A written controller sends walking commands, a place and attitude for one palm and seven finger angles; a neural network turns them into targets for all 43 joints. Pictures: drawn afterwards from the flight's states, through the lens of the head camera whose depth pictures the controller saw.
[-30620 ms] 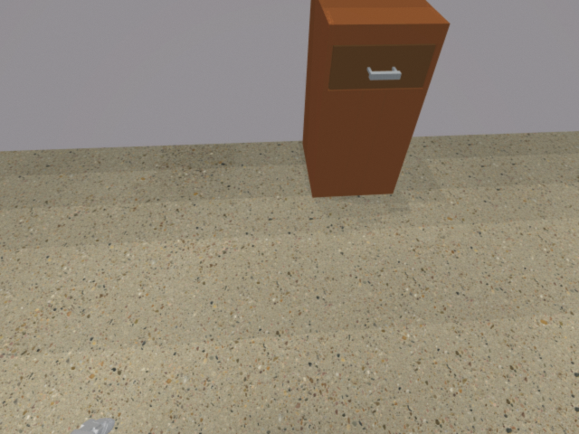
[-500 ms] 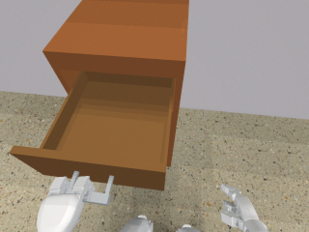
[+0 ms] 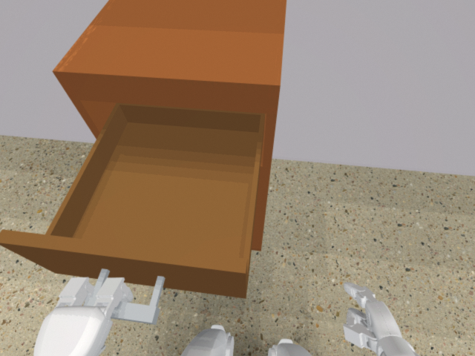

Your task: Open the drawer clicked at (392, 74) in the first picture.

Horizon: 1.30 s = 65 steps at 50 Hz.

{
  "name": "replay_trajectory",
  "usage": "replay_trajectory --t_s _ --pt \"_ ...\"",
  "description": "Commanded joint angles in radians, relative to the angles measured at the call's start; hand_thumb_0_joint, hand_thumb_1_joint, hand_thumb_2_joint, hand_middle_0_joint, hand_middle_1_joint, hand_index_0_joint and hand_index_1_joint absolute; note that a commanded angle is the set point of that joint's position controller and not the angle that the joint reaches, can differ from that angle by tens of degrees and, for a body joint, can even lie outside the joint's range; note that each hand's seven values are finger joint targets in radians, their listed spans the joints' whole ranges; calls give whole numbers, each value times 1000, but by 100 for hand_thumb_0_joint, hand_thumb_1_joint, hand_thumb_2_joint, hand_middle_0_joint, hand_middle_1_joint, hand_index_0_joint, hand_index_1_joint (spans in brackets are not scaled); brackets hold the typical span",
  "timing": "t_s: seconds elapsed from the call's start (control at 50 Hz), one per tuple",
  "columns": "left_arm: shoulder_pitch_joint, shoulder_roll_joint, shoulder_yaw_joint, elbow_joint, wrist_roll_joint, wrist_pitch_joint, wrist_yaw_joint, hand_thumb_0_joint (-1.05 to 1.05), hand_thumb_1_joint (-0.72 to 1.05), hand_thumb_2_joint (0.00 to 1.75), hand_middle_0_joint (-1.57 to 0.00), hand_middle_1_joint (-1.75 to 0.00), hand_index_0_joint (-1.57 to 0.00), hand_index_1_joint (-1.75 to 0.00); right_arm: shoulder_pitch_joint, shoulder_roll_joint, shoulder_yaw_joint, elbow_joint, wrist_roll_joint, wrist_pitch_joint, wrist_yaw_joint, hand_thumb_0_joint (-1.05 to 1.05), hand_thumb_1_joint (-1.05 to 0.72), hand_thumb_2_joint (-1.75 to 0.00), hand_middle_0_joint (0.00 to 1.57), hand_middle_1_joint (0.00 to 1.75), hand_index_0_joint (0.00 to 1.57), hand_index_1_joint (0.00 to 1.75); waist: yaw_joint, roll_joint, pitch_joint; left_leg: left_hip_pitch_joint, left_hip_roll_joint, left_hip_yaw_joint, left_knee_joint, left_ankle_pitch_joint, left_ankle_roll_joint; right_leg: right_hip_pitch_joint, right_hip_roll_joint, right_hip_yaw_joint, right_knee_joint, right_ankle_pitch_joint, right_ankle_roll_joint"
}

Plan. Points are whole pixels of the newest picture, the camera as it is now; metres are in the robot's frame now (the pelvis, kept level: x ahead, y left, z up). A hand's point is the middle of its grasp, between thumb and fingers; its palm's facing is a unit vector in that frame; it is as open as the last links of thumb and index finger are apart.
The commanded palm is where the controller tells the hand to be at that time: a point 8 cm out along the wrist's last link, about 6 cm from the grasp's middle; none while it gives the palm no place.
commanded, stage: open the thumb to release the handle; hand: left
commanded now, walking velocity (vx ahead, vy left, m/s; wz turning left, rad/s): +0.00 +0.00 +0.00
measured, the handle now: (126, 295) +0.21 +0.20 -0.01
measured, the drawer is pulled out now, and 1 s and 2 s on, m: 0.30 0.30 0.30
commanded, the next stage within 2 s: lift the hand off the handle in 0.38 s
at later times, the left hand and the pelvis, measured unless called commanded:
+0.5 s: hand (93, 343) +0.14 +0.24 -0.02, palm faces -0.09 -0.11 -0.99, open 13.4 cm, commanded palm +0.13 +0.23 +0.02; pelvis -0.02 -0.01 +0.00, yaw +1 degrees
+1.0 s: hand (94, 328) +0.16 +0.24 -0.01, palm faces -0.05 -0.09 -0.99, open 13.8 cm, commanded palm +0.15 +0.23 +0.04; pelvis -0.02 -0.01 +0.01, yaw +1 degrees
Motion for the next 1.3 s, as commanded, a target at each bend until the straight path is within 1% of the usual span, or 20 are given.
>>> replay_trajectory --t_s 0.0,0.06,0.1,0.26,0.4,0.46,0.52,0.76,0.78,0.82,0.88,0.9,0.92,0.94,1.06,1.1,1.12,1.2,1.26,1.28 --pt "84 111 95 -151 -34 9 55 0 41 69 -36 -130 -36 -130 -51 -111 -49 -138 -4 -40 -14 0 -90 -90 20 30 20 30 7 -1 -231 313 -3 -108 -106 472 -36 70 -19 98 -160 443 22" --pt "51 121 87 -149 -47 25 46 0 20 60 -35 -127 -35 -127 -50 -107 -47 -134 0 -38 -20 0 -90 -90 20 30 20 30 -7 -43 -228 307 -3 -114 -113 454 -31 92 -22 113 -174 455 28" --pt "58 111 67 -144 -41 25 45 0 6 54 -34 -126 -34 -126 -48 -108 -47 -131 2 -38 -26 0 -90 -90 20 30 20 30 -2 -22 -226 303 -4 -108 -118 451 -28 110 -25 100 -176 457 31" --pt "13 149 101 -108 -32 26 51 0 -50 30 -30 -120 -30 -120 -57 -101 -40 -118 3 -35 -34 0 -90 -90 20 30 20 30 -2 -8 -187 275 -6 -99 -128 387 -25 124 -23 118 -200 415 25" --pt "3 140 97 -82 -46 32 47 0 -50 30 -30 -120 -30 -120 -68 -97 -42 -112 6 -34 -38 0 -90 -90 20 30 20 30 -9 -10 -161 236 -9 -95 -131 331 -20 147 -28 131 -222 389 29" --pt "-47 142 96 -42 -37 35 49 0 -50 30 -30 -120 -30 -120 -70 -99 -39 -103 4 -34 -41 0 -90 -90 20 30 20 30 -22 -26 -135 208 -7 -96 -126 296 -20 118 -30 141 -227 340 30" --pt "-95 143 80 -62 -30 40 54 0 -50 30 -30 -120 -30 -120 -61 -109 -44 -104 5 -34 -38 0 -90 -90 20 30 20 30 -19 4 -158 221 -4 -95 -127 265 -23 89 -33 137 -231 260 29" --pt "-174 157 76 -18 -38 90 62 0 -50 30 -30 -120 -30 -120 -59 -113 -45 -87 16 -34 -52 0 -90 -90 20 30 20 30 -28 -2 -152 227 0 -94 -159 279 -19 158 -30 145 -260 300 30" --pt "-163 168 88 -29 -34 88 64 0 -50 30 -30 -120 -30 -120 -55 -111 -44 -89 15 -32 -51 0 -90 -90 20 30 20 30 -19 -10 -184 230 -2 -90 -160 282 -20 170 -33 150 -256 301 34" --pt "-160 166 79 -53 -37 92 65 0 -50 30 -30 -120 -30 -120 -58 -111 -45 -91 18 -31 -51 0 -90 -90 20 30 20 30 -17 27 -183 253 -3 -87 -173 285 -22 178 -33 155 -269 301 32" --pt "-138 166 84 -40 -50 106 61 0 -50 30 -30 -120 -30 -120 -56 -111 -43 -89 21 -32 -52 0 -90 -90 20 30 20 30 -22 -9 -176 255 -2 -85 -190 288 -20 213 -34 153 -286 318 36" --pt "-140 159 75 -31 -54 111 58 0 -50 30 -30 -120 -30 -120 -60 -110 -45 -88 25 -32 -55 0 -90 -90 20 30 20 30 -25 -1 -141 249 -4 -86 -194 285 -18 223 -33 158 -298 328 34" --pt "-158 172 84 -39 -49 110 59 0 -50 30 -30 -120 -30 -120 -57 -114 -43 -86 24 -31 -53 0 -90 -90 20 30 20 30 -24 2 -153 255 -3 -87 -201 278 -21 214 -35 160 -299 305 36" --pt "-146 146 60 -32 -52 116 55 0 -50 30 -30 -120 -30 -120 -58 -112 -44 -89 25 -31 -53 0 -90 -90 20 30 20 30 -30 5 -128 264 -3 -88 -210 274 -19 212 -34 152 -310 300 35" --pt "-222 150 40 -55 -62 119 37 0 -50 30 -30 -120 -30 -120 -43 -122 -47 -89 28 -33 -59 0 -90 -90 20 30 20 30 -45 -11 -117 315 1 -91 -248 267 -14 225 -38 147 -348 276 37" --pt "-171 139 28 -67 -63 114 32 0 -50 30 -30 -120 -30 -120 -41 -117 -48 -95 31 -36 -56 0 -90 -90 20 30 20 30 -29 24 -125 348 -3 -88 -262 301 -15 250 -36 141 -350 319 33" --pt "-157 154 42 -74 -61 112 31 0 -50 30 -30 -120 -30 -120 -33 -118 -46 -97 28 -34 -52 0 -90 -90 20 30 20 30 -26 4 -155 360 -2 -85 -260 322 -15 259 -38 141 -348 342 37" --pt "-141 157 52 -76 -63 105 26 0 -50 30 -30 -120 -30 -120 -45 -117 -45 -102 31 -28 -50 0 -90 -90 20 30 20 30 -28 0 -101 360 -5 -90 -274 338 -16 274 -34 138 -353 385 34" --pt "-153 166 65 -95 -58 100 30 0 -50 30 -30 -120 -30 -120 -46 -119 -45 -104 25 -28 -47 0 -90 -90 20 30 20 30 -29 11 -107 382 -3 -92 -278 350 -17 265 -32 139 -354 390 31" --pt "-143 169 72 -102 -54 98 31 0 -50 30 -30 -120 -30 -120 -43 -119 -46 -105 25 -29 -43 0 -90 -90 20 30 20 30 -19 22 -122 394 -2 -90 -281 355 -20 262 -32 137 -348 383 31"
